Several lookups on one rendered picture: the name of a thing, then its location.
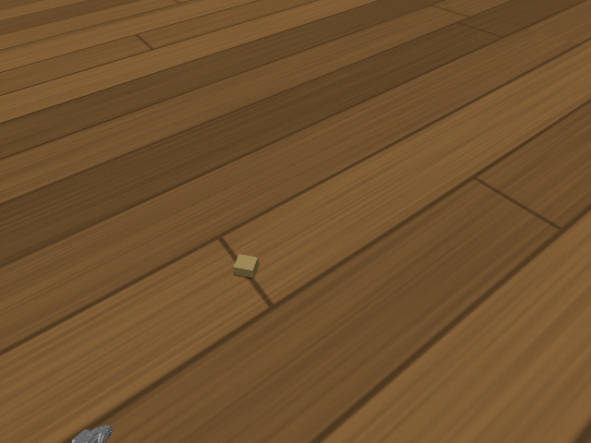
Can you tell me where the left robot hand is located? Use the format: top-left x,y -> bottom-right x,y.
72,425 -> 113,443

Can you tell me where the small box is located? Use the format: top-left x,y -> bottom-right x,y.
234,254 -> 259,278

